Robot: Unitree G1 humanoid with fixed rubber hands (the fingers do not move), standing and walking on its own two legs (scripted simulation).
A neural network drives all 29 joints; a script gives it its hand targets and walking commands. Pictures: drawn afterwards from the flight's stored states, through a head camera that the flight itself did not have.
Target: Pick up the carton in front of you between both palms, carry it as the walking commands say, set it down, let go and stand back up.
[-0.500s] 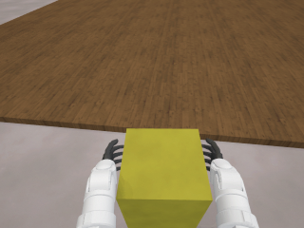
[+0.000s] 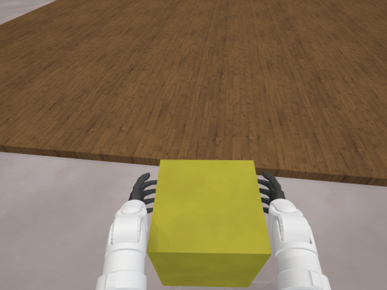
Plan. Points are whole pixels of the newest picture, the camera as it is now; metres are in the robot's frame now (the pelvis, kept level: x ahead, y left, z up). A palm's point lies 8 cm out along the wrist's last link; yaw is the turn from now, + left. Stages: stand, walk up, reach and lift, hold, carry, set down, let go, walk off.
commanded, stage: reach and lift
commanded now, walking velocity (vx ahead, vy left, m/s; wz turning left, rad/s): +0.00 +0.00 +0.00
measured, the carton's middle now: (205, 226) +0.29 +0.00 -0.04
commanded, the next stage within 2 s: hold in 0.34 s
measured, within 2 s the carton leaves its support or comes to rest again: neither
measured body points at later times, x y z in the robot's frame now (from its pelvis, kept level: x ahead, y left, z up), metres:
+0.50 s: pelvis +0.00 +0.00 +0.00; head -0.04 +0.00 +0.45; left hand +0.30 +0.15 +0.05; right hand +0.30 -0.15 +0.05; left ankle +0.02 +0.12 -0.74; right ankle +0.01 -0.12 -0.74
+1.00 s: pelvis -0.01 +0.00 +0.00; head -0.05 +0.00 +0.45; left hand +0.30 +0.15 +0.04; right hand +0.30 -0.15 +0.05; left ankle +0.02 +0.12 -0.74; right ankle +0.01 -0.12 -0.74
